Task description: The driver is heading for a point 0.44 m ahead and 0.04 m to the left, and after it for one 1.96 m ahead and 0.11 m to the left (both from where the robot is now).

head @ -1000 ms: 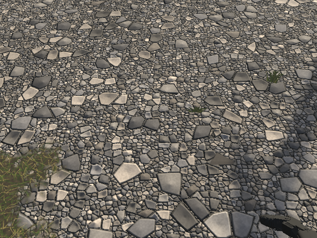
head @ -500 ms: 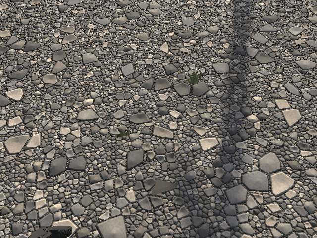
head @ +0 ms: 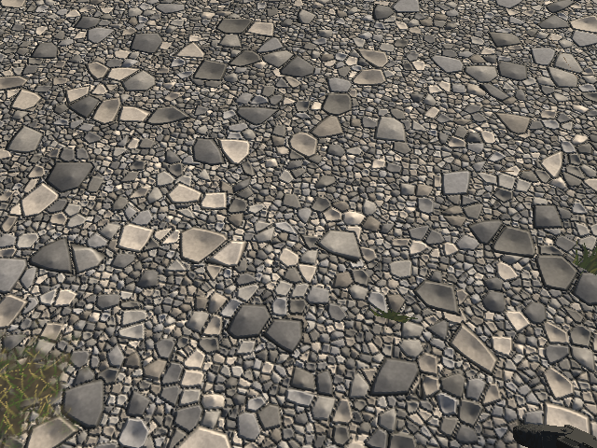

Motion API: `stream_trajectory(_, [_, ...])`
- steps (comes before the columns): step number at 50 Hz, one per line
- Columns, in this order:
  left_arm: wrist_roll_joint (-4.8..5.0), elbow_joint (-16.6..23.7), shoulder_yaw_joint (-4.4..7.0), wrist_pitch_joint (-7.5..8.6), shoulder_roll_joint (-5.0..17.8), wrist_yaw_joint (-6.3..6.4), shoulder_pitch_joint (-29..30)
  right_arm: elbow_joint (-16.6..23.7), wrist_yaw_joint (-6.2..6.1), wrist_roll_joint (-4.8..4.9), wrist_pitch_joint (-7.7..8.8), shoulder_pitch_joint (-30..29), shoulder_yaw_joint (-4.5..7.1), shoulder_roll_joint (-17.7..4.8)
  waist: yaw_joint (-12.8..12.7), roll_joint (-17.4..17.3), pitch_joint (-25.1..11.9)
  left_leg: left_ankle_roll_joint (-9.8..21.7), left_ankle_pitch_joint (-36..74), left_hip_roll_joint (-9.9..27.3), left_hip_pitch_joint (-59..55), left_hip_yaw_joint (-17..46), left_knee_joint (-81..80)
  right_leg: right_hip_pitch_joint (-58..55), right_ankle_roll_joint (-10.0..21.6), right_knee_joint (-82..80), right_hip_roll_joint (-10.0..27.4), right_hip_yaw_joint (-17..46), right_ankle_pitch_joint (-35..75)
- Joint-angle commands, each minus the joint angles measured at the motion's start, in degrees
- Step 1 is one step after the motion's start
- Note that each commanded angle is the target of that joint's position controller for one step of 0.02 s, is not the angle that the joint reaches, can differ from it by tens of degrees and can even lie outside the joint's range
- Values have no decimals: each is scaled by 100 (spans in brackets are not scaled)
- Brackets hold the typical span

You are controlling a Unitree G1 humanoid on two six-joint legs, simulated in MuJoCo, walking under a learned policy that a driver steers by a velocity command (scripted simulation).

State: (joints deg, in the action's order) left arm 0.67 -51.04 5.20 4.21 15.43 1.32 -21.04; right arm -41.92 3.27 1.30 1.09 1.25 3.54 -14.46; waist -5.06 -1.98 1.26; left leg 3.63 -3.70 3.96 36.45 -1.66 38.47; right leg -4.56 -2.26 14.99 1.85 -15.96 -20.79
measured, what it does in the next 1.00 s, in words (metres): walks ahead: left foot, then right foot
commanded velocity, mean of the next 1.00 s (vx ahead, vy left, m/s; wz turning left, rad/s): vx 0.17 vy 0.00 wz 0.06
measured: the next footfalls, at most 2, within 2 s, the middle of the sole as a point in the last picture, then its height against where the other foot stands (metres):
left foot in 0.06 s outside the picture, level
right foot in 0.50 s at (342, 433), level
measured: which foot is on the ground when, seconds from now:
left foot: up 0.00-0.04, down 0.06-0.52, up 0.54-0.90, down 0.92-1.00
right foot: down 0.00-0.08, up 0.10-0.48, down 0.50-0.94, up 0.96-1.00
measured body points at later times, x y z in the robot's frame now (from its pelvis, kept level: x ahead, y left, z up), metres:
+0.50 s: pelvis +0.27 +0.04 +0.00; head +0.30 +0.05 +0.45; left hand +0.43 +0.32 -0.08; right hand +0.40 -0.23 -0.12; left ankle +0.16 +0.10 -0.73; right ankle +0.47 -0.02 -0.72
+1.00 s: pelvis +0.28 +0.07 +0.00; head +0.31 +0.10 +0.45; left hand +0.43 +0.37 -0.10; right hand +0.34 -0.22 -0.10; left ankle +0.28 +0.19 -0.73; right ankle +0.41 -0.04 -0.69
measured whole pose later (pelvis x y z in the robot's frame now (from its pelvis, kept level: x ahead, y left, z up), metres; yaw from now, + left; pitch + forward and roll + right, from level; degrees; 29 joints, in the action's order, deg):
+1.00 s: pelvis +0.28 +0.07 +0.00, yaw +0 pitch +1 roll -1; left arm 1.1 -39.4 5.9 -2.8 18.4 2.0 -9.5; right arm -47.0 -2.1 -2.3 -1.7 16.7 4.2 -15.9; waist 0.5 2.5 1.6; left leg 1.2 -16.0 -1.1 15.6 2.8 30.5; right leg 34.2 -1.5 45.0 -8.8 10.3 -20.7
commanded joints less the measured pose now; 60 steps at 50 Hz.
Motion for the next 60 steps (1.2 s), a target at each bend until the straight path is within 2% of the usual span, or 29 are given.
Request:
stream_trajectory(1, [93,291,267,-39,1201,36,174,506,51,7,56,-165,159,-515,459,800,-7,324,-818,-456,-630,-519,-141,-58,791,664,1566,356,5557])
stream_trajectory(3, [98,333,238,-97,1228,76,250,58,-46,36,22,1515,497,-1110,1344,667,-897,716,-456,-879,-3159,-494,-733,831,474,2928,1222,106,5765])
stream_trajectory(4, [-187,495,72,-35,720,62,113,-99,-185,55,-35,2111,632,-1653,1289,-510,-1360,1111,26,381,-4923,1411,-622,2727,195,4888,816,173,1642])
stream_trajectory(5, [-111,862,-109,204,311,-23,-102,109,-159,20,49,1921,598,-1954,830,-1300,-2248,2292,-1523,1547,-6250,4779,-1741,4681,-31,6510,-309,1378,-1448])
stream_trajectory(6, [147,967,5,405,833,-89,739,102,-138,-43,85,2072,460,-1439,1258,-405,-1988,1935,-1628,1466,-6078,4523,-2249,5352,92,6740,-53,2080,-1050])
stream_trajectory(7, [228,1078,3,482,863,-99,1028,70,-147,-31,150,1834,389,-1178,1157,-301,-1262,1695,-1210,1263,-5389,3651,-2239,5550,223,6427,171,2003,-505])
stream_trajectory(8, [97,970,1,490,806,-37,975,159,-150,0,196,1377,327,-991,843,210,-839,1491,-627,1004,-4421,2993,-2239,5146,224,5947,437,2029,-64])
stream_trajectory(9, [-53,926,52,446,863,3,904,243,-167,-16,214,1013,270,-804,605,172,-610,1397,-107,782,-3658,2528,-2311,4688,166,5483,584,2048,175])
stream_trajectory(12, [-125,1003,70,254,730,-14,808,318,-237,-65,270,904,252,-796,336,70,-426,1414,673,548,-2700,2114,-2588,4144,-10,4844,633,1997,467])
stream_trajectory(16, [-204,1337,-30,205,480,-6,1655,224,-393,-49,223,1196,321,-1037,514,-37,-83,1073,2254,58,-2102,1361,-2334,3961,-172,3158,230,1754,1650])
stream_trajectory(21, [-131,1374,-112,301,394,-246,2021,-8,-530,-46,54,1747,237,-799,879,-382,-493,573,2160,9,-2455,1216,-1784,3020,37,1589,-243,1651,3278])
stream_trajectory(25, [-214,1052,8,371,718,-327,1045,3,-529,-168,76,1349,155,-648,287,-320,-758,294,2536,26,-2988,1215,-408,2079,466,831,-211,1692,3499])
stream_trajectory(26, [-288,1051,43,388,986,-303,782,95,-521,-253,99,1446,116,-532,257,224,-1227,30,1419,-426,-2600,1007,683,1061,725,1058,353,2266,5770])
stream_trajectory(27, [-394,1199,2,317,1146,-289,891,-50,-504,-211,110,2480,42,-320,633,1575,-1895,-492,-2471,-1003,-1090,783,2718,-573,1998,1504,1848,3853,8161])
stream_trajectory(28, [-250,1197,-82,213,777,-298,768,-88,-452,-186,63,2585,57,-716,525,1619,-2489,-657,-3621,-949,-688,951,3328,-774,2428,1196,2149,4788,7732])
stream_trajectory(29, [-118,1339,-61,101,826,-310,1003,-12,-464,-113,-57,2029,158,-1074,331,1048,-2114,-771,-3431,-817,-378,1021,3942,-439,2250,1092,1919,4639,6781])
stream_trajectory(31, [-86,1442,-68,-178,845,-246,1313,48,-572,-129,-377,1351,176,-977,280,279,-1295,-840,-2970,-754,-287,897,4074,1028,1775,678,1480,4203,4688])
stream_trajectory(33, [-133,1509,-70,-352,896,-180,1590,83,-644,-103,-555,1445,157,-725,578,593,-832,-804,-2534,-729,-748,848,3418,2053,1440,325,1018,3980,2910])
stream_trajectory(36, [-133,1601,-28,-480,885,-86,1655,-21,-724,-123,-544,1595,124,-470,638,988,-966,-784,-2128,-870,-1113,638,2351,2232,1174,98,573,3747,1582])
stream_trajectory(43, [-25,1605,171,-633,1077,107,1345,-173,-592,-107,-353,1679,164,-619,500,1594,-935,-513,-1838,-916,-1998,490,105,2304,916,-460,548,4385,-782])
stream_trajectory(45, [47,1650,202,-683,1058,148,1430,-381,-526,-123,-289,2181,192,-651,742,1642,-796,-226,-1476,-937,-2678,285,-1003,2636,629,-472,280,4246,-1115])
stream_trajectory(46, [89,1696,189,-688,964,150,1439,-475,-532,-203,-266,2524,251,-881,879,1417,-701,25,-1562,-492,-3239,555,-1809,3140,258,-7,-141,3815,-1169])
stream_trajectory(47, [111,1703,153,-682,633,119,1228,-362,-534,-284,-248,2273,385,-1414,589,-471,-612,617,-2342,1177,-3232,2472,-2316,4023,158,2091,-928,2773,-1332])
stream_trajectory(48, [73,1846,270,-567,955,92,1512,-85,-491,-542,-178,1407,369,-1455,573,-1619,-99,1230,-1902,2000,-1866,3569,-2815,4550,58,3503,-1012,2649,-1273])
stream_trajectory(49, [47,1611,384,-569,1293,75,1163,179,-562,-538,-110,765,257,-1100,296,-1086,-66,1082,-1722,1669,-1589,2909,-2754,4167,40,4493,-854,2797,-825])
stream_trajectory(51, [-65,1213,337,-696,1038,101,502,361,-645,-238,-70,114,137,-726,2,-539,-146,416,-1138,905,-1652,1655,-2412,3878,-50,5572,-921,2505,-66])
stream_trajectory(53, [-57,1240,251,-760,858,101,516,391,-705,-192,-88,264,49,-631,175,-387,-18,455,-632,743,-1785,1112,-2333,3980,-226,6331,-844,2275,196])
stream_trajectory(56, [74,1572,146,-736,781,115,1103,263,-769,-222,-158,1040,42,-709,656,-604,64,679,-388,814,-2988,988,-2188,4674,-434,5543,-583,2171,332])
stream_trajectory(60, [74,1869,35,-705,644,7,1414,212,-758,-210,-200,1413,200,-1110,950,-815,-124,866,-106,1261,-3745,1078,-2112,4437,-563,4220,-157,1949,-92])
Keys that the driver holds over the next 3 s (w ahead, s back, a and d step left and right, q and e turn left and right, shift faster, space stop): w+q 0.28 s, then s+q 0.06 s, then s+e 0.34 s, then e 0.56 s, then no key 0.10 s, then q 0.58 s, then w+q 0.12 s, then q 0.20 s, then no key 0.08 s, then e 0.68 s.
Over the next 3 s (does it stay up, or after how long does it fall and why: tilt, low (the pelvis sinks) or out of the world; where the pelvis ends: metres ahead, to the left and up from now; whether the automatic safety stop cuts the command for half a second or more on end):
stays up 0.37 0.10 0.01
